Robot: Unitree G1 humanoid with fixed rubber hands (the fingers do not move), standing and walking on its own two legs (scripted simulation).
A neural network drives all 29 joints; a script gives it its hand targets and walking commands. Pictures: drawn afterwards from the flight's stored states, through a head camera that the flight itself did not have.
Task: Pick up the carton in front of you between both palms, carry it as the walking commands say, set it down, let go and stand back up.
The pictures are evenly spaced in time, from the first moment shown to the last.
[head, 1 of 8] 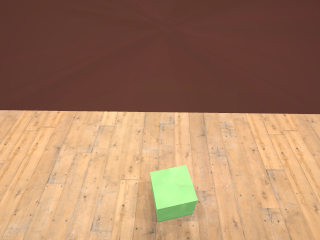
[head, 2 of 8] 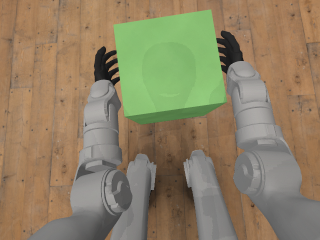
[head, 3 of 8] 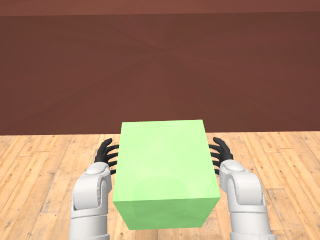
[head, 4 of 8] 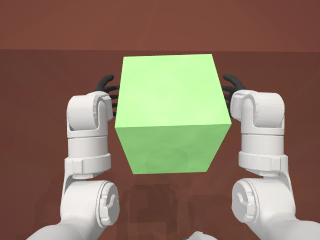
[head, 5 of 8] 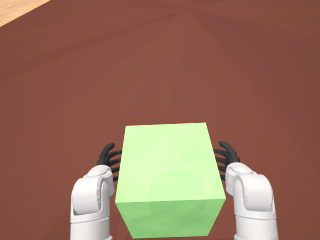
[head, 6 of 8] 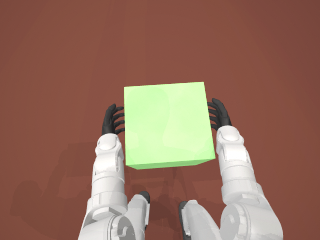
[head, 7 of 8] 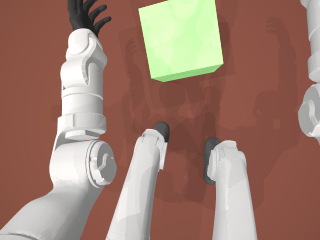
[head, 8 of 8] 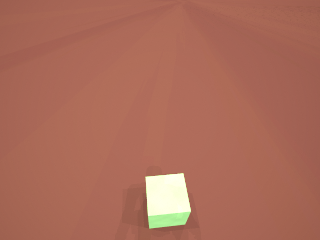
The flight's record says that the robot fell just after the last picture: no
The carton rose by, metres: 0.93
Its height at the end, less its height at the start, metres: +0.22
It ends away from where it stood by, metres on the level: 5.11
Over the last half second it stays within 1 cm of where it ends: yes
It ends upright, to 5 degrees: yes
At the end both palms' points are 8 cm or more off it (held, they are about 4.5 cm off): yes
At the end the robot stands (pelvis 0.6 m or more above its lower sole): yes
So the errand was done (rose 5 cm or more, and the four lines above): yes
